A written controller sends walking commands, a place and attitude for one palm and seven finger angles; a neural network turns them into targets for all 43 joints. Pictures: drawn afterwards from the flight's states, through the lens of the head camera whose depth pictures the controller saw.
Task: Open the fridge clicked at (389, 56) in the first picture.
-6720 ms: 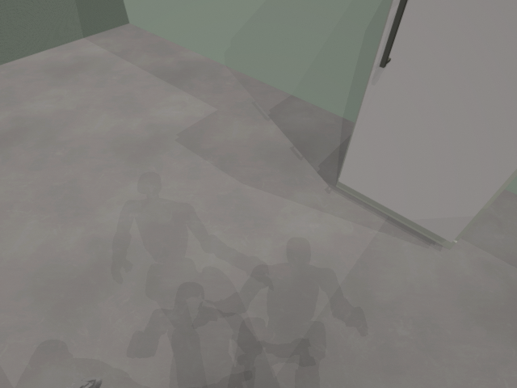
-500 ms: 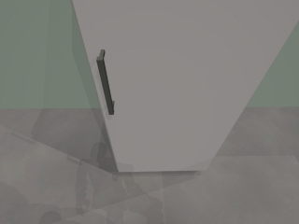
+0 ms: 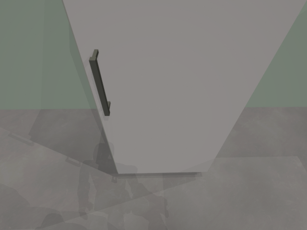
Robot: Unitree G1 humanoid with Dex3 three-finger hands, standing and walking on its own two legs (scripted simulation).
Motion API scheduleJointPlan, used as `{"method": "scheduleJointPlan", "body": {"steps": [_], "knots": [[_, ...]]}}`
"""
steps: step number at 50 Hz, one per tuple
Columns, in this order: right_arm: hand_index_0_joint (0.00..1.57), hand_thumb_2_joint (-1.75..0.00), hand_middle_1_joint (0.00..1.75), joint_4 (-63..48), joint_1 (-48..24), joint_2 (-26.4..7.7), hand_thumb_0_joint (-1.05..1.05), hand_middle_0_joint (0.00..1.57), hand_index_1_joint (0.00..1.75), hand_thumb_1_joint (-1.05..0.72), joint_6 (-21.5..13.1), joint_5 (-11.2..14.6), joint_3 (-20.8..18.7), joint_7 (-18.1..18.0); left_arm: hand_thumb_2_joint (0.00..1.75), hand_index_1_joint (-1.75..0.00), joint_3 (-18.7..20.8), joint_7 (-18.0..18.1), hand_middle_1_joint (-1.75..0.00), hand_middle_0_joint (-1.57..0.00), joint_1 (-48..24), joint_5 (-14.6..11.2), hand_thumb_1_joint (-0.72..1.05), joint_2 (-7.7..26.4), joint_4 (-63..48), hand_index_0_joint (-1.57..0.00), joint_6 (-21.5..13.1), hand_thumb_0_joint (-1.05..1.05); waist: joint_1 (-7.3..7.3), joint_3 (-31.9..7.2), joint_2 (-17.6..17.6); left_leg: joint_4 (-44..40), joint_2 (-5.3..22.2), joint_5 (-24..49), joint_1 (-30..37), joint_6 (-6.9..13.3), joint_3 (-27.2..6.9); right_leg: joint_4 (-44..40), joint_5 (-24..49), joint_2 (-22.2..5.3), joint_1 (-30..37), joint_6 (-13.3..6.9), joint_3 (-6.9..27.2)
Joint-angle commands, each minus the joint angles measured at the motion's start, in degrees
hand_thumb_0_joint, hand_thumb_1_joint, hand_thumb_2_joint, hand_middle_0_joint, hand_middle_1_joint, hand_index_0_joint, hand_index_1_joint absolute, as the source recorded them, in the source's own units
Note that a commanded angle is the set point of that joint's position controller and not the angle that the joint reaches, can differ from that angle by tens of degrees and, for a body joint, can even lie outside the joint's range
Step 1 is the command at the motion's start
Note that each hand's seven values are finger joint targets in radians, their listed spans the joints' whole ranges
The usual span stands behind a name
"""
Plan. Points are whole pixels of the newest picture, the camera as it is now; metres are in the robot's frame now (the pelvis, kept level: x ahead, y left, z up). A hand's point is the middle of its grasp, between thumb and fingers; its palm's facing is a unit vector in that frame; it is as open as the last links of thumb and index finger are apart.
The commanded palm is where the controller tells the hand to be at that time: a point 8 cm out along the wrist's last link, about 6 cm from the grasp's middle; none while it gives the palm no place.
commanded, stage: look again from close up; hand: left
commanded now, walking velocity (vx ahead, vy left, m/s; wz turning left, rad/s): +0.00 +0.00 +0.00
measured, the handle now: (102, 86) +0.50 +0.20 +0.08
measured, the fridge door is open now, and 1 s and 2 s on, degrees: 0 0 0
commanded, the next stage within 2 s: raise the hand to about handle height in 0.72 s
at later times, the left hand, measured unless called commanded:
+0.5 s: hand out of the picture +0.03 +0.18 -0.17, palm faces +0.02 -0.97 -0.24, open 7.4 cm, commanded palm none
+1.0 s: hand (79, 212) +0.17 +0.20 -0.03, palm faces +0.32 -0.94 -0.12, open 7.6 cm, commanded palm +0.09 +0.24 -0.05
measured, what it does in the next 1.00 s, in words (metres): stands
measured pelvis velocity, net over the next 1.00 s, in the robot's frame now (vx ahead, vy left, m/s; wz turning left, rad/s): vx -0.02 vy -0.02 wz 0.05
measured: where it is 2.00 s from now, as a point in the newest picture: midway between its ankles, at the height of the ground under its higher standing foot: outside the picture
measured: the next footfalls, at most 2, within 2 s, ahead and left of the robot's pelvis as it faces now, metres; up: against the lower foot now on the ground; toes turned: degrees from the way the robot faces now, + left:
none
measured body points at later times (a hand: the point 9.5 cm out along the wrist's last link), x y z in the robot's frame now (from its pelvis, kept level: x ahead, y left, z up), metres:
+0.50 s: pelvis +0.00 -0.02 +0.00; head +0.01 -0.02 +0.45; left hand +0.02 +0.24 -0.15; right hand +0.05 -0.27 -0.15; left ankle +0.00 +0.11 -0.74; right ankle -0.04 -0.15 -0.74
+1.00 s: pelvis -0.02 -0.02 -0.01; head -0.01 -0.03 +0.44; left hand +0.14 +0.25 -0.02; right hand +0.10 -0.27 -0.12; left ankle +0.00 +0.11 -0.74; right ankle -0.04 -0.15 -0.74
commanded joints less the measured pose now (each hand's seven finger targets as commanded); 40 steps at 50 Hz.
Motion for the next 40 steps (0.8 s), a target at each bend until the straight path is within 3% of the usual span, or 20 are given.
{"method": "scheduleJointPlan", "body": {"steps": [1,10,15,30,37,40], "knots": [[0.20,-0.90,0.30,-1.97,1.34,-7.25,0.00,0.20,0.30,-0.90,-1.10,-0.09,-1.26,-0.27,0.90,-0.30,1.57,0.64,-0.30,-0.20,2.34,0.14,0.90,8.51,-2.34,-0.20,-1.04,0.00,-0.40,-1.50,-0.39,-4.38,4.47,12.31,2.81,1.37,-4.79,-4.48,13.75,-2.64,-2.26,-3.64,2.44],[0.20,-0.90,0.30,-0.90,0.76,-8.09,0.00,0.20,0.30,-0.90,-1.15,-0.06,-1.35,-0.42,0.90,-0.30,1.85,0.56,-0.30,-0.20,1.85,0.09,0.90,9.39,-1.90,-0.20,-1.33,0.00,-0.29,-1.85,-0.04,-4.40,4.87,13.80,3.47,1.10,-4.56,-5.18,15.96,-2.85,-1.36,-3.99,2.49],[0.20,-0.90,0.30,-0.68,0.34,-8.36,0.00,0.20,0.30,-0.90,-1.02,-0.10,-1.28,-0.36,0.90,-0.30,1.91,0.43,-0.30,-0.20,1.12,0.09,0.90,9.86,-1.87,-0.20,-1.27,0.00,-0.25,-0.35,-0.65,-5.25,4.77,11.76,2.59,0.88,-4.81,-6.36,13.59,-2.87,-1.83,-4.09,2.58],[0.20,-0.90,0.30,-0.33,-0.84,-9.85,0.00,0.20,0.30,-0.90,-1.22,-0.20,-1.34,-0.36,0.90,-0.30,2.13,0.15,-0.30,-0.20,-0.25,0.04,0.90,11.31,-1.85,-0.20,-1.52,0.00,-0.05,-2.02,0.41,-6.17,5.37,14.46,4.40,0.64,-5.07,-7.08,15.91,-2.91,-0.80,-4.11,2.69],[0.20,-0.90,0.30,-0.28,-1.30,-10.21,0.00,0.20,0.30,-0.90,-1.11,-0.21,-1.30,-0.30,0.90,-0.30,2.03,0.00,-0.30,-0.20,-0.83,-0.03,0.90,11.26,-1.70,-0.20,-1.35,0.00,-0.18,-0.82,0.27,-7.57,5.49,11.55,4.06,0.51,-5.38,-8.40,11.54,-2.56,-1.92,-4.01,3.08],[0.20,-0.90,0.30,-0.11,-1.23,-10.26,0.00,0.20,0.30,-0.90,-1.26,-0.16,-1.27,-0.30,0.90,-0.30,2.04,-0.02,-0.30,-0.20,-0.61,0.00,0.90,11.47,-1.55,-0.20,-1.48,0.00,-0.03,-1.75,-0.14,-7.40,5.57,13.04,4.52,0.60,-5.46,-8.23,13.23,-2.75,-1.18,-4.01,2.90]]}}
